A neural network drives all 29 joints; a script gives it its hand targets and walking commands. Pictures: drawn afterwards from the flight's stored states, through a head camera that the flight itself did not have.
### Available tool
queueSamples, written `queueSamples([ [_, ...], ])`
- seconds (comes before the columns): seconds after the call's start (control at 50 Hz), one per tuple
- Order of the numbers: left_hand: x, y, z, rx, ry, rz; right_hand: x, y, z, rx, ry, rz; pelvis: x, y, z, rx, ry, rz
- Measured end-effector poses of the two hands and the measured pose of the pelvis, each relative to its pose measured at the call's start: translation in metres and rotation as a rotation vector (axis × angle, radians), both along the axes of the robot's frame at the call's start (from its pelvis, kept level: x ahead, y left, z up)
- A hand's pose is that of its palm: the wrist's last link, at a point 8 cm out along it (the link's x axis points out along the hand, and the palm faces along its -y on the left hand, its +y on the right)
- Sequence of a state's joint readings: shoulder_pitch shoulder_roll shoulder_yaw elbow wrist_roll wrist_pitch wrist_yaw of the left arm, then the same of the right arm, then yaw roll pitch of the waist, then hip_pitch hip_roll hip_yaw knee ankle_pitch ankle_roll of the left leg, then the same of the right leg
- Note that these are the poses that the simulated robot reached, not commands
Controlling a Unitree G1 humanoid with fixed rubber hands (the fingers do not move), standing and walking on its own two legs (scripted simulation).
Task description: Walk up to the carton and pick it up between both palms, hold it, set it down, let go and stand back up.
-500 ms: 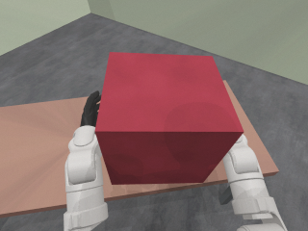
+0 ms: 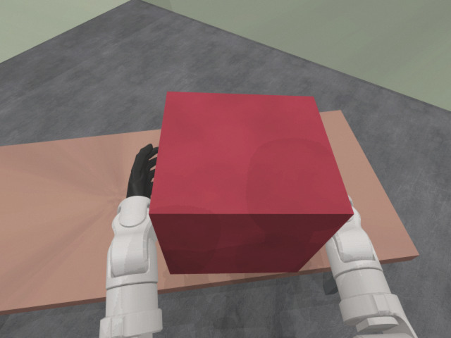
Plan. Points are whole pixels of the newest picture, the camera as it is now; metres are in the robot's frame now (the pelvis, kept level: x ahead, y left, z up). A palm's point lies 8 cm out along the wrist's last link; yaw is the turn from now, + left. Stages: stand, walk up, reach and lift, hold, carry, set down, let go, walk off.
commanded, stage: set down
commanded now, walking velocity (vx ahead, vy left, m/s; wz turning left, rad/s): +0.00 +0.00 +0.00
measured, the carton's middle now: (238, 190) +0.35 -0.02 +0.09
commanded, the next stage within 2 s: none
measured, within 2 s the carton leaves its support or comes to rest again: neither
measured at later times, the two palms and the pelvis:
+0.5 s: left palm (152, 194) +0.38 +0.13 +0.05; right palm (324, 183) +0.37 -0.19 +0.04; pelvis +0.00 +0.00 +0.00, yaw +0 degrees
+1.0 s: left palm (157, 196) +0.39 +0.13 +0.01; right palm (316, 182) +0.40 -0.18 +0.01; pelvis +0.00 -0.01 -0.01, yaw +0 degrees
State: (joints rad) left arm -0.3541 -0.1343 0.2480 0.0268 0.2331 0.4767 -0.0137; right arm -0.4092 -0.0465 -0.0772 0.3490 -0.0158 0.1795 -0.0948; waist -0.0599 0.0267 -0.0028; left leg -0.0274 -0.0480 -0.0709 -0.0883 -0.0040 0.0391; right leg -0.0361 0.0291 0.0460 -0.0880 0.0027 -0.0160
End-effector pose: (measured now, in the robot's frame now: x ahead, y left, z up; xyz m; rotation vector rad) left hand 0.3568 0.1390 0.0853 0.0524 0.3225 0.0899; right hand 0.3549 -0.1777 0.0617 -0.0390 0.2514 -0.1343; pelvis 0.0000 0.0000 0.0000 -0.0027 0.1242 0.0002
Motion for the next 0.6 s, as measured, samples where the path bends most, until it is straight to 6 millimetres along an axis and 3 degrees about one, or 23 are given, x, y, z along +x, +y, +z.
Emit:
queueSamples([
  [0.6,0.020,-0.007,-0.044,0.026,0.006,0.001,0.023,-0.008,-0.028,-0.028,0.013,0.025,-0.003,-0.004,-0.002,0.002,0.140,-0.001],
])
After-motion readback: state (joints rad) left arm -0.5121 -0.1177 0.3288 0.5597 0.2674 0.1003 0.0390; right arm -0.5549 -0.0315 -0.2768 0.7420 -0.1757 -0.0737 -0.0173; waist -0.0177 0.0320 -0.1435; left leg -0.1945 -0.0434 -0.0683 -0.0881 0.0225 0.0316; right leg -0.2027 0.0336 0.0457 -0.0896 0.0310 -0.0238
